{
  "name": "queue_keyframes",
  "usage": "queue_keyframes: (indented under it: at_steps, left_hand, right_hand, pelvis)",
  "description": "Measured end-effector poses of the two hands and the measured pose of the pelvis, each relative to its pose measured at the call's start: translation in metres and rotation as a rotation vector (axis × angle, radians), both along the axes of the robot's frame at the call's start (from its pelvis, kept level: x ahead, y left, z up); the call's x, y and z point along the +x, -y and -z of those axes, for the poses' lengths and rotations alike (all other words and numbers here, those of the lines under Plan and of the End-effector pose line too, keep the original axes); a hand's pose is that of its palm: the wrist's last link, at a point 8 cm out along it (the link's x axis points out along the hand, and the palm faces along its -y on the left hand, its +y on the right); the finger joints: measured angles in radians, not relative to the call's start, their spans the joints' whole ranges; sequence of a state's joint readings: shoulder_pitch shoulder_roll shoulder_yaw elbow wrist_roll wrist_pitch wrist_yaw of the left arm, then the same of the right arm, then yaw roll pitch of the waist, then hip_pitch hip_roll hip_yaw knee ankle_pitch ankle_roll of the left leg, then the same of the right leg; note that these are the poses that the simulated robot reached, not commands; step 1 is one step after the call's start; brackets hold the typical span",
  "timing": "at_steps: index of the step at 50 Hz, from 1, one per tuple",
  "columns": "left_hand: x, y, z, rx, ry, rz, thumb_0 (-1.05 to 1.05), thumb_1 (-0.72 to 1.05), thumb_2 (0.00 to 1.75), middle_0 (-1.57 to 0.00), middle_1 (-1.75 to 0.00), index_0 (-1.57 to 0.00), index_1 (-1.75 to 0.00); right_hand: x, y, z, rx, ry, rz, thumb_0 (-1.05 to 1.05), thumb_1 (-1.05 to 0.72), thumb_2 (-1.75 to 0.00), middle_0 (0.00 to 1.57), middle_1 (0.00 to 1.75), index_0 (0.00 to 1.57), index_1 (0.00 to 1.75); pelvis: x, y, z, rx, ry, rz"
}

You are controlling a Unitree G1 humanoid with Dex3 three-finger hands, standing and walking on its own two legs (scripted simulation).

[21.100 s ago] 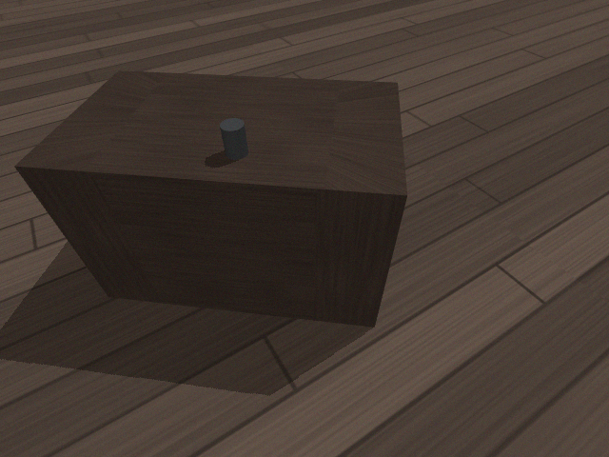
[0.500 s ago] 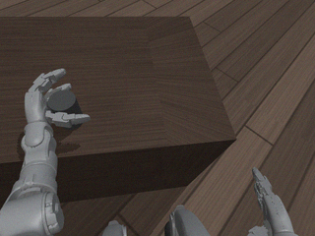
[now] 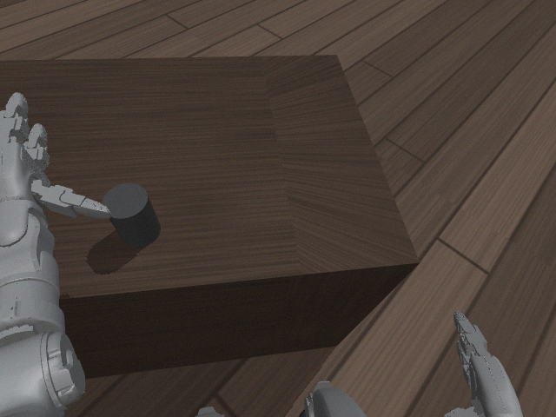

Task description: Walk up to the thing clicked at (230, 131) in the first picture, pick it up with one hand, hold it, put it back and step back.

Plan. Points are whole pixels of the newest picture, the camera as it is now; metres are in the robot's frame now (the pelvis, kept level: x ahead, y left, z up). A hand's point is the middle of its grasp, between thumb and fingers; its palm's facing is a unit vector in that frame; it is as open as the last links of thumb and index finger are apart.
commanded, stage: rise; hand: left
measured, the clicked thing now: (133, 216) +0.45 +0.19 -0.01
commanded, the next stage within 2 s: sink last in 0.12 s
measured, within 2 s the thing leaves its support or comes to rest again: neither
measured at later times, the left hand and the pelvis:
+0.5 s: hand out of the picture +0.42 +0.35 +0.09, palm faces +0.38 -0.86 -0.33, open 17.6 cm; pelvis +0.03 +0.00 +0.04, yaw +0 degrees
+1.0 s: hand (23, 391) +0.20 +0.24 +0.09, palm faces +0.29 -0.89 -0.36, open 17.5 cm; pelvis +0.03 -0.01 +0.05, yaw +2 degrees
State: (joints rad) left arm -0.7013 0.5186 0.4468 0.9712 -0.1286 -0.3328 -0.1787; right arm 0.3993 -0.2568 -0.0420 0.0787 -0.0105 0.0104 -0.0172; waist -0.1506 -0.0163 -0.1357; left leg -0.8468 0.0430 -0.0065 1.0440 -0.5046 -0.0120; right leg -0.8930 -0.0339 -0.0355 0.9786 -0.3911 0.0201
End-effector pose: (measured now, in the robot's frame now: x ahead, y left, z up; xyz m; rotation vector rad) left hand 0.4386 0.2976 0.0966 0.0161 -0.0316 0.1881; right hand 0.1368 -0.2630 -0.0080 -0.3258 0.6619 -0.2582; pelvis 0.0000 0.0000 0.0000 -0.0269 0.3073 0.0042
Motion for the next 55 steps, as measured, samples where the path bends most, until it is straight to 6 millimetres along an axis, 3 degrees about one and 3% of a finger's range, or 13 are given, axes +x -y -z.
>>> queue_keyframes:
  at_steps: [6,13,20,24,29,37,45,50,55]
  left_hand:
    - [-0.002,-0.024,-0.028,0.032,-0.058,0.003,-0.01,-0.59,0.03,-0.05,-0.05,-0.07,-0.03]
    - [-0.014,-0.052,-0.022,0.145,-0.313,-0.113,-0.01,-0.60,0.04,-0.06,-0.06,-0.07,-0.05]
    - [-0.034,-0.084,-0.025,0.174,-0.391,-0.257,-0.01,-0.59,0.05,-0.07,-0.06,-0.08,-0.06]
    - [-0.053,-0.089,-0.023,0.205,-0.413,-0.286,-0.01,-0.59,0.04,-0.07,-0.05,-0.07,-0.06]
    - [-0.086,-0.076,-0.014,0.242,-0.415,-0.264,-0.01,-0.59,0.04,-0.08,-0.05,-0.07,-0.06]
    - [-0.166,-0.025,-0.003,0.240,-0.380,-0.196,-0.01,-0.58,0.03,-0.08,-0.05,-0.08,-0.05]
    - [-0.240,0.007,-0.014,0.244,-0.388,-0.199,-0.01,-0.56,0.02,-0.07,-0.05,-0.08,-0.05]
    - [-0.273,0.021,-0.023,0.259,-0.392,-0.187,-0.01,-0.54,0.02,-0.07,-0.05,-0.07,-0.05]
    - [-0.290,0.020,-0.023,0.272,-0.402,-0.214,-0.01,-0.52,0.02,-0.06,-0.05,-0.07,-0.04]
  right_hand:
    - [0.005,-0.010,0.012,0.063,-0.030,-0.004,-0.01,0.53,-0.06,0.05,0.06,0.06,0.05]
    - [0.008,-0.009,0.010,0.103,-0.072,0.019,-0.01,0.54,-0.06,0.06,0.06,0.06,0.05]
    - [0.017,-0.001,-0.005,0.083,-0.060,0.025,-0.01,0.50,-0.07,0.05,0.06,0.06,0.06]
    - [0.025,-0.005,-0.009,0.095,-0.038,0.002,-0.01,0.49,-0.08,0.05,0.06,0.05,0.05]
    - [0.034,-0.013,-0.008,0.128,-0.022,-0.014,-0.01,0.48,-0.08,0.05,0.06,0.05,0.05]
    - [0.045,-0.015,-0.006,0.151,-0.015,0.005,-0.01,0.48,-0.07,0.06,0.06,0.06,0.05]
    - [0.051,-0.010,-0.001,0.139,-0.013,0.010,-0.01,0.49,-0.07,0.06,0.06,0.06,0.05]
    - [0.054,-0.008,-0.004,0.144,0.031,0.004,-0.01,0.51,-0.06,0.06,0.06,0.06,0.05]
    - [0.049,-0.003,-0.002,0.140,0.037,0.002,-0.01,0.53,-0.05,0.06,0.06,0.06,0.05]
  pelvis:
    - [0.005,0.000,-0.010,0.002,0.018,-0.002]
    - [0.011,-0.001,-0.025,0.010,0.048,0.002]
    - [0.018,0.000,-0.035,0.009,0.075,0.000]
    - [0.024,-0.002,-0.039,0.005,0.093,-0.003]
    - [0.032,-0.005,-0.044,0.003,0.121,-0.005]
    - [0.039,-0.006,-0.048,0.007,0.178,-0.009]
    - [0.037,0.001,-0.049,0.017,0.220,-0.025]
    - [0.033,0.005,-0.049,0.025,0.240,-0.031]
    - [0.025,0.011,-0.049,0.035,0.257,-0.038]
